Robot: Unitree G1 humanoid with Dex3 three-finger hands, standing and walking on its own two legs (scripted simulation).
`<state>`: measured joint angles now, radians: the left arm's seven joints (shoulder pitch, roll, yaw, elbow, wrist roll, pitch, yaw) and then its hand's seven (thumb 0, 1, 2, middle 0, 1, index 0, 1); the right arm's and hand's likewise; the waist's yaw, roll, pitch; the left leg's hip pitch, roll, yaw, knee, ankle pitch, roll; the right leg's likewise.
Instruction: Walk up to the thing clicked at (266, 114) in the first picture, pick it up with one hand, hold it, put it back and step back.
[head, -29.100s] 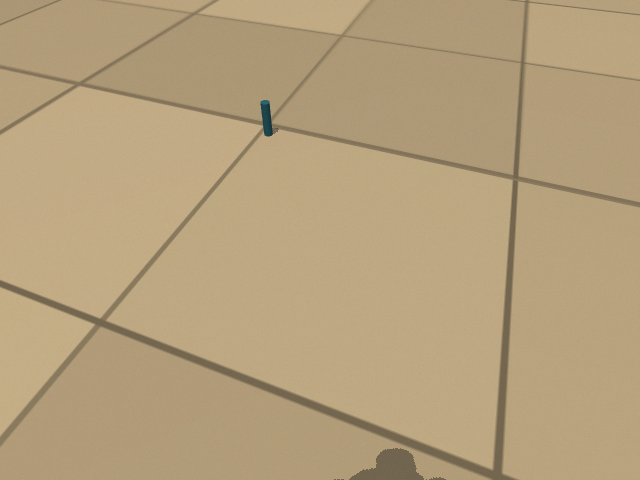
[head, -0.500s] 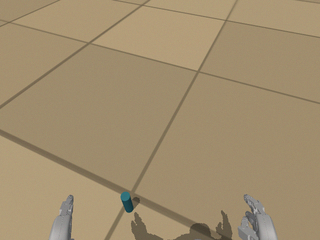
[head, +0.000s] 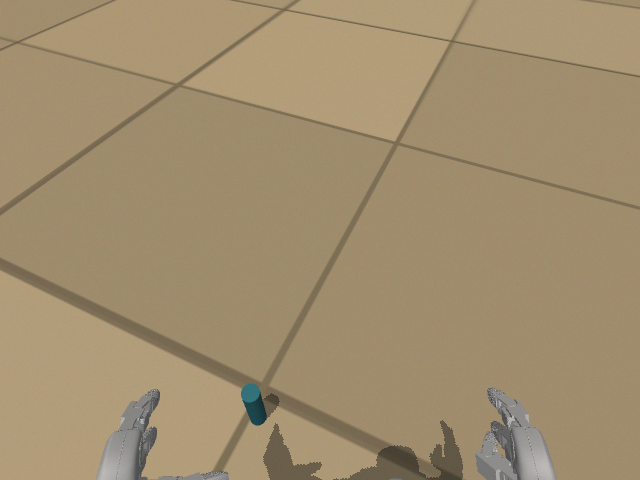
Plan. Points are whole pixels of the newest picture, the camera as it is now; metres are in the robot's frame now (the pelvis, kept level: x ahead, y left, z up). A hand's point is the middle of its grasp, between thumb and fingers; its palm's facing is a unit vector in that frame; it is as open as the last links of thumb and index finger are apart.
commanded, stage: stand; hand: left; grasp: from the side
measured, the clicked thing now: (254, 405) +0.42 +0.18 -0.63
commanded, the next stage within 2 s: none
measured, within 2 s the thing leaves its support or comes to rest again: neither
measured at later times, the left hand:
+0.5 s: hand out of the picture +0.06 +0.25 -0.12, palm faces +0.01 -0.94 -0.35, open 7.5 cm
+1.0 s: hand out of the picture +0.03 +0.25 -0.10, palm faces +0.02 -0.93 -0.36, open 7.4 cm
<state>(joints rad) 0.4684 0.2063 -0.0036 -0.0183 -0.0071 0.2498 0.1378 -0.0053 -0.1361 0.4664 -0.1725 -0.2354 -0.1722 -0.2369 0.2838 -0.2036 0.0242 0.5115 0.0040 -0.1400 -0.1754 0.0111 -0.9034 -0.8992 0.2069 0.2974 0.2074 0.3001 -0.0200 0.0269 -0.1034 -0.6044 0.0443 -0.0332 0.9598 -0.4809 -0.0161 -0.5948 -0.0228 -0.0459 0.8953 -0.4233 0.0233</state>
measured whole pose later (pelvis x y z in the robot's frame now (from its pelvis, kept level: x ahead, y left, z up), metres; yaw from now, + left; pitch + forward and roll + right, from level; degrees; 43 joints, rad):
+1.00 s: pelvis -0.01 +0.00 +0.06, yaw +1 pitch -4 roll +0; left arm 0.16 0.32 0.01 1.13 0.03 -0.02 0.02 0.01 0.90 0.90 -0.21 -0.30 -0.21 -0.30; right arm 0.15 -0.32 -0.02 1.11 -0.02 0.00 0.00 0.00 -0.91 -0.90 0.21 0.30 0.21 0.30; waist 0.01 0.02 0.06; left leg -0.13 0.00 -0.02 0.39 -0.19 -0.01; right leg -0.14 -0.06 -0.05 0.39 -0.17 0.03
